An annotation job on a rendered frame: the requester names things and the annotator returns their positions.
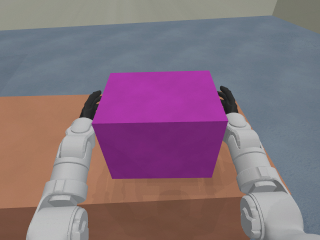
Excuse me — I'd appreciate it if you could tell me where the pedestal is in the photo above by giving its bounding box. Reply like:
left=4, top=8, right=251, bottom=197
left=0, top=91, right=292, bottom=240

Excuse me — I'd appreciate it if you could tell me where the right robot forearm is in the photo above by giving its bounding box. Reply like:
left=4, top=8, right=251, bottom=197
left=223, top=112, right=304, bottom=230

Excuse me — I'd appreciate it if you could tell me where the robot left upper arm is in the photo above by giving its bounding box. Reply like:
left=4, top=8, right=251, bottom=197
left=27, top=206, right=89, bottom=240

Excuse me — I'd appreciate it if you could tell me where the carton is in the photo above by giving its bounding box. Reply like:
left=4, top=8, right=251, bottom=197
left=91, top=70, right=228, bottom=179

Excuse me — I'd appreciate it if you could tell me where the robot right upper arm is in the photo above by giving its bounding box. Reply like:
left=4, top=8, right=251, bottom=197
left=240, top=191, right=320, bottom=240

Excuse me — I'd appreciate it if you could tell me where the left robot forearm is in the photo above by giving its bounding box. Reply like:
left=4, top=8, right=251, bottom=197
left=26, top=117, right=96, bottom=240

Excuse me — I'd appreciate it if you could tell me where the robot left hand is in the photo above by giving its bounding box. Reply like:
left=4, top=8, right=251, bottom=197
left=79, top=90, right=102, bottom=120

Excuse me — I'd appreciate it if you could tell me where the robot right hand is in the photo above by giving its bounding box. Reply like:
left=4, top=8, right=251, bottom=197
left=217, top=85, right=239, bottom=115

